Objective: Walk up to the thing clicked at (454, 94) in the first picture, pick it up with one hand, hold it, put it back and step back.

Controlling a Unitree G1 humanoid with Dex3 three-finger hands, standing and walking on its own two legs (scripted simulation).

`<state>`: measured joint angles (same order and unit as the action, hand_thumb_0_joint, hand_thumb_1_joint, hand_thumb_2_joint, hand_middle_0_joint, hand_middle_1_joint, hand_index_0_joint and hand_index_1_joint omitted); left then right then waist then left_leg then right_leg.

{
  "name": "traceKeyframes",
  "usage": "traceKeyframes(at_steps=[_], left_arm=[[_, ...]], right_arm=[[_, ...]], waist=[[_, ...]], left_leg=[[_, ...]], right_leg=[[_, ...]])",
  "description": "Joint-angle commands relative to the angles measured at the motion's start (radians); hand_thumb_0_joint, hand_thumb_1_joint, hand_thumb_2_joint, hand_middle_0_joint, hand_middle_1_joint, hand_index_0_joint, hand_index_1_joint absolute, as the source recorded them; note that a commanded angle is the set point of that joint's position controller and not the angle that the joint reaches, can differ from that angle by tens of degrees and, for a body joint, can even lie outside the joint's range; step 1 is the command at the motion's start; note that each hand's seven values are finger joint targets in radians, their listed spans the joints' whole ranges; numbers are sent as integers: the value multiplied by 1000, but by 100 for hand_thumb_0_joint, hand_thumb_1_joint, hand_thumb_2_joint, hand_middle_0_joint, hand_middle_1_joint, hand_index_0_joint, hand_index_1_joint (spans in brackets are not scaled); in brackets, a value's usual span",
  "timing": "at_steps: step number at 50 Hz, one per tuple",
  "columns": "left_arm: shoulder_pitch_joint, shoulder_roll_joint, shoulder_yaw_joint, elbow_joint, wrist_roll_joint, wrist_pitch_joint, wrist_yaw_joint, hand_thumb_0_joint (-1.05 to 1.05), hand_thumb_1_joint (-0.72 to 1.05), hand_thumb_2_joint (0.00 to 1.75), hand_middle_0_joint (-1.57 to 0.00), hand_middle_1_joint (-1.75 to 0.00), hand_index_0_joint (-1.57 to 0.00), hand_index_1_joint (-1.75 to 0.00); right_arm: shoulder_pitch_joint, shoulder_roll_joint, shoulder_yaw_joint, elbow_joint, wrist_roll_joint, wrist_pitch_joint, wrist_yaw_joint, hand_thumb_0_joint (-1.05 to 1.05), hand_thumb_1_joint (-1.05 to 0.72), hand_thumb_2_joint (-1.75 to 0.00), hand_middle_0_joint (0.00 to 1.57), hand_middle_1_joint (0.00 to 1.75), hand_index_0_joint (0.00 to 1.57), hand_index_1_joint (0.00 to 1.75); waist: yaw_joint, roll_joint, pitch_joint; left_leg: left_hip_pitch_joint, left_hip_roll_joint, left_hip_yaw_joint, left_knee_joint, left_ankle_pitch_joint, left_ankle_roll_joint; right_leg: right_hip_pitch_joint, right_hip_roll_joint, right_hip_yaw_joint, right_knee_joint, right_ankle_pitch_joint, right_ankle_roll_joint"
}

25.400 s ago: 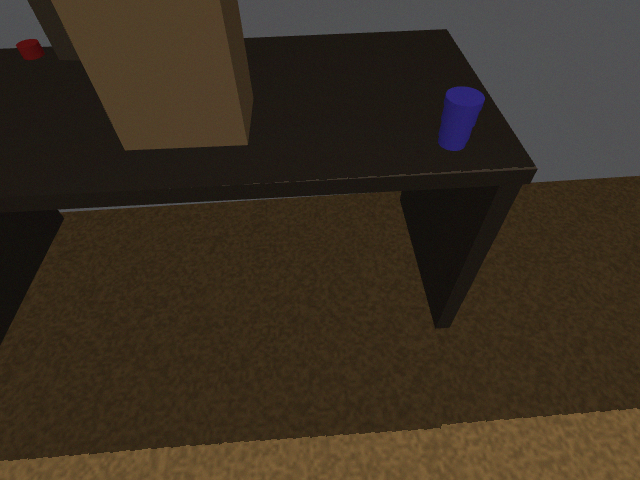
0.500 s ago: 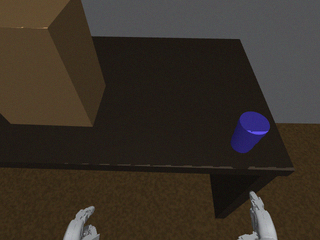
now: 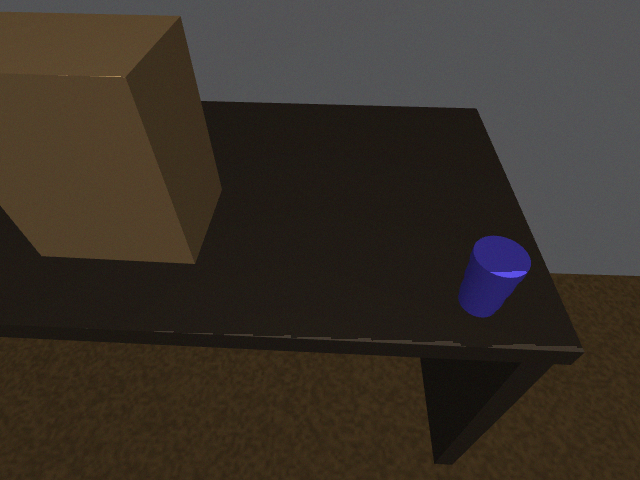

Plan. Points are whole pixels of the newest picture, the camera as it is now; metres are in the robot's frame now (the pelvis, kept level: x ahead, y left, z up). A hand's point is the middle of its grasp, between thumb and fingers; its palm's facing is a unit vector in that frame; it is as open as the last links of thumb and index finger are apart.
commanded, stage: home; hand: right
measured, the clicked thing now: (488, 280) +0.39 -0.22 +0.02
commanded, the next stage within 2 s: stand in 1.46 s
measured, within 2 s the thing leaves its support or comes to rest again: neither
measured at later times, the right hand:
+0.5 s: hand out of the picture +0.02 -0.28 -0.15, palm faces -0.06 +0.94 -0.34, open 17.4 cm
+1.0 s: hand out of the picture +0.04 -0.27 -0.16, palm faces -0.05 +0.94 -0.34, open 17.2 cm
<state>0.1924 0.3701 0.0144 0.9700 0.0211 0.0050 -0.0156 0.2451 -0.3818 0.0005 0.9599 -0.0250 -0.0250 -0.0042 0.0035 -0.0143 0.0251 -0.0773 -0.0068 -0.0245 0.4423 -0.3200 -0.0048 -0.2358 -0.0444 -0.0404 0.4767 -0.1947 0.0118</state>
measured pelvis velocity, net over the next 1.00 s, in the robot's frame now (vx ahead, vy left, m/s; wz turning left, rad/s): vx -0.01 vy -0.02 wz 0.00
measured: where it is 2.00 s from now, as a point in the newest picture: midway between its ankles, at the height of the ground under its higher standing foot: outside the picture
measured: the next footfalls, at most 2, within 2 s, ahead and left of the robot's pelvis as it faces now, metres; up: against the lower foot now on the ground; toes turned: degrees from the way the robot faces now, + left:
none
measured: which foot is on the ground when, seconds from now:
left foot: down 0.00-1.00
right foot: down 0.00-1.00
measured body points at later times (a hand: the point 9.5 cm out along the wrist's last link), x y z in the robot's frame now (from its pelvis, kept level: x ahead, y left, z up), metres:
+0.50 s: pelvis -0.02 -0.02 +0.01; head -0.02 -0.03 +0.46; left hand +0.04 +0.28 -0.12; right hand +0.02 -0.33 -0.13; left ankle -0.05 +0.12 -0.74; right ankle +0.04 -0.13 -0.74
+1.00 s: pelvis -0.01 -0.02 +0.01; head +0.00 -0.03 +0.46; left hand +0.06 +0.28 -0.12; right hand +0.04 -0.32 -0.13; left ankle -0.05 +0.13 -0.74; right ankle +0.04 -0.13 -0.74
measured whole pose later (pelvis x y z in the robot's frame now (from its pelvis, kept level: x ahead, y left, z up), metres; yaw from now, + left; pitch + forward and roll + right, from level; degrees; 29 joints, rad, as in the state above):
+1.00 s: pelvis -0.01 -0.02 +0.01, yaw +0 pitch -3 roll +0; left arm 0.11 0.34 0.00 1.15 0.00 -0.01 -0.02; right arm 0.18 -0.37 0.02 1.10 -0.01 -0.02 0.00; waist 0.00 0.01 0.05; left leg -0.04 0.02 -0.03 0.33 -0.25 -0.03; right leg -0.20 -0.02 -0.05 0.37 -0.13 -0.01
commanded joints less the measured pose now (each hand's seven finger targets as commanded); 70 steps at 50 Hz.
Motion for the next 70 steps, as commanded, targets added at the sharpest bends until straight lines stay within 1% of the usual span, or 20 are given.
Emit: traceKeyframes(at_steps=[1, 3, 8, 16, 21, 23, 24, 26, 31, 33, 36, 38, 42, 43, 47, 52, 55, 59, 62, 70], left_arm=[[-64, 188, 28, -26, -3, -30, 15, 0, 90, 90, -20, -30, -20, -30], [-72, 193, 23, -2, -5, -28, 15, 0, 90, 90, -20, -30, -20, -30], [-81, 214, 22, 45, -6, -25, 14, 0, 90, 90, -20, -30, -20, -30], [-88, 220, 24, 86, -4, -29, 14, 0, 90, 90, -20, -30, -20, -30], [-96, 214, 26, 102, -9, -31, 14, 0, 90, 90, -20, -30, -20, -30], [-91, 211, 25, 106, -7, -30, 15, 0, 90, 90, -20, -30, -20, -30], [-96, 212, 25, 108, -7, -30, 14, 0, 90, 90, -20, -30, -20, -30], [-99, 207, 26, 113, -10, -29, 15, 0, 90, 90, -20, -30, -20, -30], [-103, 213, 27, 119, -10, -27, 13, 0, 90, 90, -20, -30, -20, -30], [-106, 208, 27, 120, -11, -27, 14, 0, 90, 90, -20, -30, -20, -30], [-104, 202, 27, 124, -13, -29, 13, 0, 90, 90, -20, -30, -20, -30], [-104, 197, 25, 129, -14, -30, 12, 0, 90, 90, -20, -30, -20, -30], [-112, 201, 25, 132, -14, -28, 13, 0, 90, 90, -20, -30, -20, -30], [-118, 199, 25, 129, -13, -28, 13, 0, 90, 90, -20, -30, -20, -30], [-115, 195, 22, 134, -14, -28, 15, 0, 90, 90, -20, -30, -20, -30], [-125, 199, 23, 135, -15, -29, 16, 0, 90, 90, -20, -30, -20, -30], [-121, 194, 23, 133, -16, -31, 17, 0, 90, 90, -20, -30, -20, -30], [-133, 197, 24, 131, -14, -30, 19, 0, 90, 90, -20, -30, -20, -30], [-129, 192, 23, 132, -15, -31, 18, 0, 90, 90, -20, -30, -20, -30], [-125, 197, 24, 130, -16, -31, 20, 0, 90, 90, -20, -30, -20, -30]], right_arm=[[-69, -193, -37, -36, 3, -24, -10, 0, 56, -4, 5, 5, 5, 5], [-61, -196, -30, -12, 3, -20, -11, 0, 56, -4, 5, 5, 5, 5], [-58, -205, -23, 32, 5, -9, -8, 0, 56, -4, 5, 5, 5, 5], [-40, -199, -23, 59, 6, -2, -2, 0, 55, -5, 5, 5, 5, 5], [-37, -192, -22, 68, 4, -3, -3, 0, 55, -5, 5, 5, 5, 5], [-44, -193, -23, 69, 6, -3, -4, 0, 54, -6, 5, 5, 5, 5], [-38, -190, -22, 72, 7, -4, -4, 0, 54, -6, 5, 5, 5, 5], [-45, -194, -23, 72, 6, -3, -6, 0, 54, -5, 5, 5, 5, 5], [-39, -190, -22, 79, 7, -2, -5, 0, 54, -6, 5, 5, 5, 5], [-41, -194, -24, 81, 9, -2, -5, 0, 53, -6, 5, 5, 5, 5], [-50, -196, -22, 78, 8, -7, -7, 0, 51, -7, 5, 6, 5, 6], [-62, -199, -20, 80, 10, -9, -9, 0, 52, -7, 5, 6, 5, 6], [-58, -199, -21, 86, 11, -7, -11, 0, 51, -8, 5, 6, 6, 6], [-59, -204, -23, 85, 11, -9, -12, 0, 51, -7, 5, 6, 5, 6], [-68, -198, -23, 89, 11, -7, -13, 0, 50, -8, 6, 6, 6, 6], [-72, -196, -23, 94, 12, -3, -12, 0, 51, -8, 5, 6, 5, 6], [-73, -196, -25, 92, 11, -4, -14, 0, 49, -8, 6, 6, 6, 6], [-77, -193, -27, 93, 9, -3, -14, 0, 51, -7, 5, 6, 5, 6], [-88, -195, -28, 94, 11, -2, -13, 0, 49, -9, 6, 6, 6, 6], [-82, -190, -31, 97, 12, 1, -12, 0, 48, -9, 6, 6, 6, 6]], waist=[[9, 13, -59], [5, 13, -46], [8, 2, 12], [3, -20, 25], [2, -13, -1], [5, -4, -9], [4, -9, 9], [4, 3, -8], [5, -9, 21], [7, 1, 8], [8, 20, -17], [12, 28, -16], [9, 13, -17], [6, 17, -28], [7, 9, -38], [5, -2, -24], [2, 8, -48], [0, 4, -37], [3, 14, -40], [3, 5, -20]], left_leg=[[-92, 112, -84, -124, 249, 27], [-95, 112, -82, -138, 231, 27], [-127, 107, -81, -173, 88, 34], [-113, 96, -70, -164, 38, 35], [-111, 106, -73, -162, 62, 37], [-100, 108, -77, -165, 78, 33], [-117, 104, -76, -169, 59, 32], [-108, 116, -81, -171, 76, 34], [-121, 108, -73, -172, 46, 31], [-118, 111, -75, -174, 63, 31], [-123, 125, -81, -187, 101, 32], [-113, 130, -84, -189, 115, 32], [-103, 127, -75, -187, 138, 26], [-104, 131, -76, -185, 158, 26], [-81, 132, -70, -178, 188, 22], [-86, 129, -70, -182, 169, 23], [-57, 134, -65, -180, 217, 18], [-63, 133, -62, -183, 200, 18], [-57, 138, -63, -182, 206, 20], [-60, 130, -58, -186, 164, 17]], right_leg=[[155, -81, 97, -69, 185, -60], [159, -85, 103, -85, 182, -59], [131, -85, 126, -149, 16, -52], [85, -89, 158, -220, -127, -48], [114, -94, 161, -215, -71, -48], [110, -91, 153, -212, -61, -48], [98, -90, 154, -217, -87, -45], [115, -90, 148, -201, -39, -48], [87, -90, 158, -222, -105, -44], [101, -88, 155, -212, -80, -44], [141, -86, 138, -176, 25, -47], [146, -83, 131, -165, 57, -45], [148, -85, 130, -165, 65, -47], [160, -88, 129, -157, 109, -48], [162, -88, 123, -151, 151, -47], [160, -89, 125, -164, 134, -41], [168, -94, 122, -150, 216, -45], [161, -90, 120, -155, 168, -41], [168, -92, 122, -158, 193, -42], [151, -88, 129, -175, 121, -41]])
